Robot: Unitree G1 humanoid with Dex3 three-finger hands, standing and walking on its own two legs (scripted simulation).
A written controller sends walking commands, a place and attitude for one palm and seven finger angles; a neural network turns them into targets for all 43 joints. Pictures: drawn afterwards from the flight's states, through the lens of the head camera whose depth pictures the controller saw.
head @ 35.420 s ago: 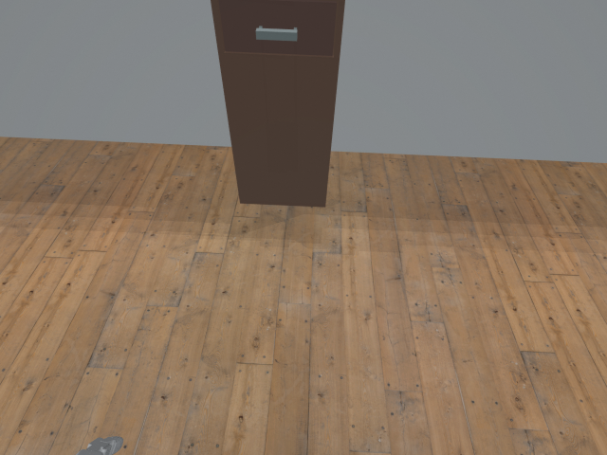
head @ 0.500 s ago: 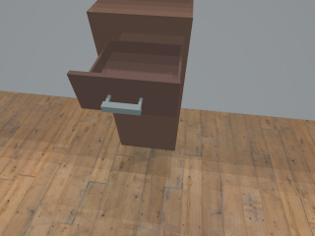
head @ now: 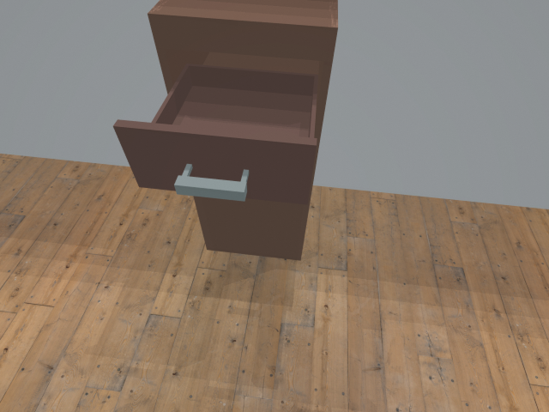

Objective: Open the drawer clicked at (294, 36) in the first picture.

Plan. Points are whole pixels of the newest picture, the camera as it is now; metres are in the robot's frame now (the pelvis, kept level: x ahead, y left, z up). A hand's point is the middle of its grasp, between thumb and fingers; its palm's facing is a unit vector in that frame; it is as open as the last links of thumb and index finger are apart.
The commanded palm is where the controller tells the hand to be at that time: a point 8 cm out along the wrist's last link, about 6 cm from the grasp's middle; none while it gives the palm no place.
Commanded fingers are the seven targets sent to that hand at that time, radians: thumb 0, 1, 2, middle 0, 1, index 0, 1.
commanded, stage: look to check the result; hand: left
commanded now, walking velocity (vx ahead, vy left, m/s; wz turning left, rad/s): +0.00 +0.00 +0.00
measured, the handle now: (214, 179) +0.50 +0.14 +0.02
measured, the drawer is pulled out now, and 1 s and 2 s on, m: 0.29 0.29 0.29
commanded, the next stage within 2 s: stand and wait in 0.30 s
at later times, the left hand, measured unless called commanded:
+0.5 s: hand out of the picture +0.01 +0.17 -0.18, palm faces +0.02 -0.98 -0.19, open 7.4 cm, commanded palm none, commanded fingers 0.00 0.90 0.90 -0.20 -0.30 -0.20 -0.30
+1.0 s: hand out of the picture +0.04 +0.19 -0.17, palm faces +0.01 -0.97 -0.24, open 7.4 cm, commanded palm none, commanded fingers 0.00 0.90 0.90 -0.20 -0.30 -0.20 -0.30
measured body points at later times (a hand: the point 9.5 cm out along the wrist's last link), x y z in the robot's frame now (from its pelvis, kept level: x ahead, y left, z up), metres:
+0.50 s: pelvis +0.00 +0.00 +0.00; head +0.03 +0.01 +0.45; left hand +0.01 +0.23 -0.16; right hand +0.00 -0.22 -0.16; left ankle -0.01 +0.12 -0.74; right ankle -0.01 -0.12 -0.74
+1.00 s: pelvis +0.00 +0.00 +0.00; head +0.03 +0.00 +0.45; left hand +0.04 +0.25 -0.15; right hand +0.03 -0.25 -0.15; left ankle -0.01 +0.12 -0.74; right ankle -0.01 -0.12 -0.74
